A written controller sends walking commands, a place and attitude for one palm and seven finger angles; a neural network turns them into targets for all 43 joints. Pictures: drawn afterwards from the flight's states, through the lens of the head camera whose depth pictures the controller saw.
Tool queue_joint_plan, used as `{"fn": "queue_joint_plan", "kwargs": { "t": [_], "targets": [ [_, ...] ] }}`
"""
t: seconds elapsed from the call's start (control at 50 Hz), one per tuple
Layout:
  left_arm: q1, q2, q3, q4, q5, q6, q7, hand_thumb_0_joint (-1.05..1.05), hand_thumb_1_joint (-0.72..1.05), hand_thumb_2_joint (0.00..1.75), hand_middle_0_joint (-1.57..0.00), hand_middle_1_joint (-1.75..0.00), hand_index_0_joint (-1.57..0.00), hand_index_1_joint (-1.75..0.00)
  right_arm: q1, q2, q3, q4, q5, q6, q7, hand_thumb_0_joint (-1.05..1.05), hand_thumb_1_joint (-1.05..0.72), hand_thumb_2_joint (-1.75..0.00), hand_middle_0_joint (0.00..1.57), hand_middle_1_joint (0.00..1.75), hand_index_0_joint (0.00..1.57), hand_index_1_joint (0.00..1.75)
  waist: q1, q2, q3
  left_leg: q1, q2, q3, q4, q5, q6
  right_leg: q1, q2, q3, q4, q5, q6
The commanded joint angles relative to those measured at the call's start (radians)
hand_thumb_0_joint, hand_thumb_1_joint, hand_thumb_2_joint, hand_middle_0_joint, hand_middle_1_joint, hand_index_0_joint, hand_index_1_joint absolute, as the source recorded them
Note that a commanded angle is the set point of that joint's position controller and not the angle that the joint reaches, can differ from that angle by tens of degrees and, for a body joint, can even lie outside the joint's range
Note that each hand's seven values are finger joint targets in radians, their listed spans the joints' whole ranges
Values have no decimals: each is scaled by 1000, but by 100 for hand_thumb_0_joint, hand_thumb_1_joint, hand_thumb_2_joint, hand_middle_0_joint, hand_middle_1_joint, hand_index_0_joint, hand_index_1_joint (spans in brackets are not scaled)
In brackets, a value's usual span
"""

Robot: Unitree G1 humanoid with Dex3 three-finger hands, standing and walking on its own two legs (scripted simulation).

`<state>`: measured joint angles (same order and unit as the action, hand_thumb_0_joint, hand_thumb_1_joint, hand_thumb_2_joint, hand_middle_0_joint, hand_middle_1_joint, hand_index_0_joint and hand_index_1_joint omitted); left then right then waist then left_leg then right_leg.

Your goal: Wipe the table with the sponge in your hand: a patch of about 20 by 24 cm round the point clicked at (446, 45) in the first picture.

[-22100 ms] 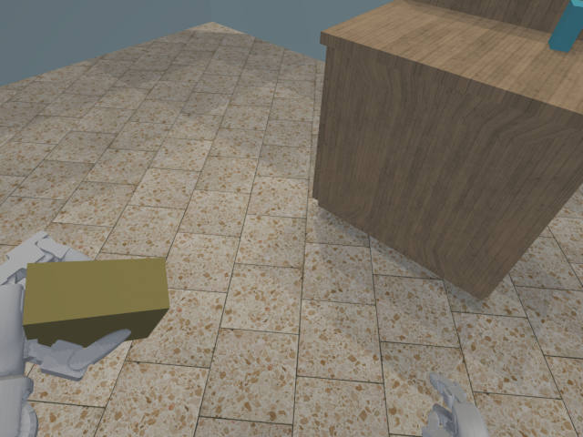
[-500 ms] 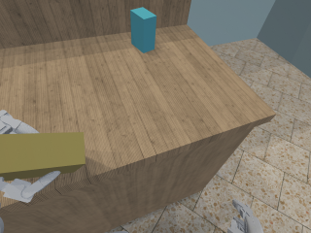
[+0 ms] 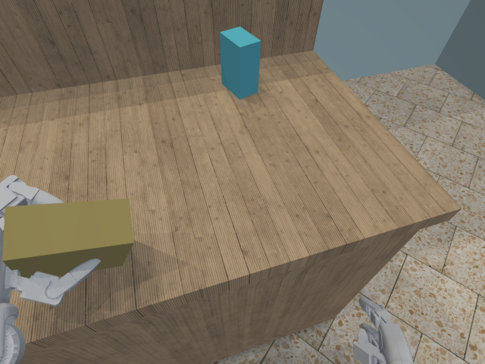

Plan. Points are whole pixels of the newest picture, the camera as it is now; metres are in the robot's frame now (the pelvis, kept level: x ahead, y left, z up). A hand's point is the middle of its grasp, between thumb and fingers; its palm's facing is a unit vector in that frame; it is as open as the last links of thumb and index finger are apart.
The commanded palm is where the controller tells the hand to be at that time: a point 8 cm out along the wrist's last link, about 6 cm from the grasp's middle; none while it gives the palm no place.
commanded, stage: come to a stop and stand still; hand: left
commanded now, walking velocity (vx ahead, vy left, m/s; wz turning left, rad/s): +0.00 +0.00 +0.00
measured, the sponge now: (92, 239) +0.23 +0.22 +0.14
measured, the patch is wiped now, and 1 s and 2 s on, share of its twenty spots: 0.00 0.05 0.05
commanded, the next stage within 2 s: look again from close up in 0.70 s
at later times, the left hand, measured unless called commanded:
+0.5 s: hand (56, 229) +0.23 +0.25 +0.16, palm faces +0.33 -0.87 -0.37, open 9.8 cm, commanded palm +0.17 +0.30 +0.17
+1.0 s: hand (25, 198) +0.25 +0.29 +0.19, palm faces +0.42 -0.79 -0.44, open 9.8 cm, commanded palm +0.17 +0.29 +0.17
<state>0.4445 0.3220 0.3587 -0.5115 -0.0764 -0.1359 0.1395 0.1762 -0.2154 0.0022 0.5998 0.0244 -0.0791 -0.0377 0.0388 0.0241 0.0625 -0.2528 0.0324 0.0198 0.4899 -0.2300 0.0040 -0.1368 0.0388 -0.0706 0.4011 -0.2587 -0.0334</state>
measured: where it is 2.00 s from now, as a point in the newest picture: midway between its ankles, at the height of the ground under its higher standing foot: outside the picture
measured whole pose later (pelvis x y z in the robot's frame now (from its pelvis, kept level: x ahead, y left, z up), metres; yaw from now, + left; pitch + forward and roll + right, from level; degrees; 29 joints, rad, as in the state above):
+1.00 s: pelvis -0.01 +0.02 +0.00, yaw -2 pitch +2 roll -1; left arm 0.31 0.47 0.50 -0.39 -0.06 -0.24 0.10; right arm 0.20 -0.22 0.03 0.53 0.00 -0.12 0.01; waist 0.00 -0.01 0.04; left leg -0.31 0.01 0.07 0.51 -0.23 0.03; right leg -0.23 0.01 -0.02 0.48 -0.27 -0.01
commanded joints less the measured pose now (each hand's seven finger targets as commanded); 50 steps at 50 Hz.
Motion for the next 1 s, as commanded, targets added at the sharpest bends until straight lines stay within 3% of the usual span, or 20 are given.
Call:
{"fn": "queue_joint_plan", "kwargs": {
  "t": [0.0,0.06,0.14,0.28,0.3,0.38,0.54,0.66,0.7,0.76,0.78,0.8,0.82,0.84,0.86,0.88,0.9,0.94,0.98],
  "targets": [
    [-35,157,62,-131,18,-37,11,0,10,130,-120,-160,-120,-160,-73,-102,-39,-155,3,-33,-7,0,-90,-90,20,30,20,30,-37,-33,-147,118,82,-76,-26,310,44,20,-143,120,-46,395,4],
    [-7,184,95,-151,15,-35,9,0,10,130,-120,-160,-120,-160,-79,-102,-47,-176,10,-18,-5,0,-90,-90,20,30,20,30,-33,-47,-165,123,82,-71,-10,360,41,54,-156,131,-40,467,5],
    [29,185,99,-170,13,-40,5,0,10,130,-120,-160,-120,-160,-81,-102,-42,-186,8,0,-3,0,-90,-90,20,30,20,30,-33,-18,-169,128,85,-68,-13,395,42,60,-154,118,-35,480,2],
    [45,211,124,-191,13,-45,7,0,10,130,-120,-160,-120,-160,-88,-99,-39,-191,12,8,-9,0,-90,-90,20,30,20,30,-32,21,-169,124,89,-86,-45,313,36,44,-154,133,-49,377,-8],
    [48,188,103,-186,12,-48,4,0,10,130,-120,-160,-120,-160,-78,-97,-35,-194,7,11,-10,0,-90,-90,20,30,20,30,-32,26,-156,116,91,-88,-54,289,40,36,-150,117,-55,346,-7],
    [59,226,135,-208,12,-53,7,0,10,130,-120,-160,-120,-160,-85,-96,-35,-196,9,4,-14,0,-90,-90,20,30,20,30,-28,52,-172,118,98,-106,-82,285,33,41,-144,110,-48,301,-10],
    [81,211,131,-170,6,-52,1,0,10,130,-120,-160,-120,-160,-65,-96,-33,-192,5,-1,-21,0,-90,-90,20,30,20,30,-30,16,-140,76,107,-118,-121,143,31,17,-142,96,-74,210,-5],
    [53,203,113,-177,13,-53,1,0,10,130,-120,-160,-120,-160,-60,-100,-36,-185,4,-11,-25,0,-90,-90,20,30,20,30,-31,35,-143,88,107,-124,-135,151,25,12,-138,95,-68,208,-8],
    [52,190,102,-160,15,-51,0,0,10,130,-120,-160,-120,-160,-62,-95,-30,-179,3,-12,-28,0,-90,-90,20,30,20,30,-32,26,-128,86,108,-118,-142,105,28,-5,-135,87,-72,181,-3],
    [41,201,111,-162,15,-48,2,0,10,130,-120,-160,-120,-160,-61,-97,-36,-181,4,-15,-27,0,-90,-90,20,30,20,30,-31,9,-130,89,102,-112,-122,146,29,2,-145,105,-83,220,-6],
    [-791,986,320,-535,8,-205,30,0,10,130,-120,-160,-120,-160,137,-147,137,-334,50,-5,-114,0,-90,-90,20,30,20,30,-77,143,-107,21,-20,-19,-187,100,32,72,22,22,-68,-11,81],
    [-494,426,341,-52,25,-151,1,0,10,130,-120,-160,-120,-160,1,-40,-12,-244,31,-59,-72,0,-90,-90,20,30,20,30,-23,10,-123,43,101,-64,-101,39,10,-163,-79,45,35,-118,28],
    [-397,403,279,-25,41,-152,-5,0,10,130,-120,-160,-120,-160,-52,-85,-10,-178,-23,-76,-21,0,-90,-90,20,30,20,30,-37,-21,-108,37,69,-66,-111,46,11,-135,-76,59,-10,-60,10],
    [-333,404,261,32,27,-152,-10,0,10,130,-120,-160,-120,-160,-63,-141,-26,-191,-34,-79,-10,0,-90,-90,20,30,20,30,-28,12,-122,73,53,-46,-65,107,7,-147,-101,121,-24,49,-14],
    [-257,359,227,48,16,-165,-29,0,10,130,-120,-160,-120,-160,-16,-131,-32,-198,-25,-84,1,0,-90,-90,20,30,20,30,-28,14,-200,75,46,-53,-27,133,7,-104,-130,158,-14,127,-21],
    [-183,293,173,46,11,-161,-37,0,10,130,-120,-160,-120,-160,-43,-126,-30,-194,-22,-94,16,0,-90,-90,20,30,20,30,-26,83,-268,135,41,-46,-16,147,6,-112,-130,165,21,139,-27],
    [-87,274,170,11,16,-169,-42,0,10,130,-120,-160,-120,-160,14,-141,-43,-205,-26,-93,26,0,-90,-90,20,30,20,30,-15,82,-266,107,46,-49,-7,213,13,-78,-132,149,27,228,-23],
    [-6,216,110,-140,7,-180,-56,0,10,130,-120,-160,-120,-160,-8,-142,-40,-217,-17,-106,54,0,-90,-90,20,30,20,30,-14,40,-265,113,50,-41,2,305,19,-53,-137,150,40,331,-14],
    [50,201,102,-184,3,-170,-45,0,10,130,-120,-160,-120,-160,-73,-129,-34,-217,-6,-121,63,0,-90,-90,20,30,20,30,-6,37,-271,155,56,-38,-13,325,26,-74,-121,135,63,301,-1]
  ]
}}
